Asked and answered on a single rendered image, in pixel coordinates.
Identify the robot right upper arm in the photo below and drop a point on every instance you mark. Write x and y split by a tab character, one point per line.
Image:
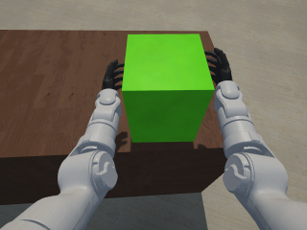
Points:
260	183

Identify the robot left hand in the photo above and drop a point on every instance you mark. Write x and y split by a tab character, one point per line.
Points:
109	78

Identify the carton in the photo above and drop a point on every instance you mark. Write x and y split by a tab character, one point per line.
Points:
167	87

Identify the pedestal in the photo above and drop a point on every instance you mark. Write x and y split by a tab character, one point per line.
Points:
49	83

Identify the left robot forearm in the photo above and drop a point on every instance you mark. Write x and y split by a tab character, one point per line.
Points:
103	125

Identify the robot right hand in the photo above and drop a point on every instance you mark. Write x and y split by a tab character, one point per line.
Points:
222	70

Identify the right robot forearm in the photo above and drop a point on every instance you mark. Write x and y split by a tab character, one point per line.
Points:
235	122

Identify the robot left upper arm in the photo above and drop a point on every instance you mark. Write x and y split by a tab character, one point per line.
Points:
84	180

